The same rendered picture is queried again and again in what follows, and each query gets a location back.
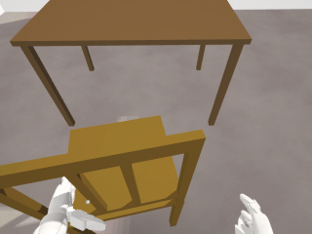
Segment robot left forearm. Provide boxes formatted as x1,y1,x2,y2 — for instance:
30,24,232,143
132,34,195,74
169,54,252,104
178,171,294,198
33,212,68,234

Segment chair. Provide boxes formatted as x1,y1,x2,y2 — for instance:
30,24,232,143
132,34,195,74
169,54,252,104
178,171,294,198
0,115,206,234

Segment robot right hand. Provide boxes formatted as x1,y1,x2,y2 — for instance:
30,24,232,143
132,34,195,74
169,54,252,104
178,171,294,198
235,193,273,234

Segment table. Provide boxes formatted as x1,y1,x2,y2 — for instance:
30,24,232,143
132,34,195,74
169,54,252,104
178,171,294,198
10,0,253,127

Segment robot left hand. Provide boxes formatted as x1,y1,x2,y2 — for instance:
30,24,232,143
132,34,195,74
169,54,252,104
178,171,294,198
48,177,106,231

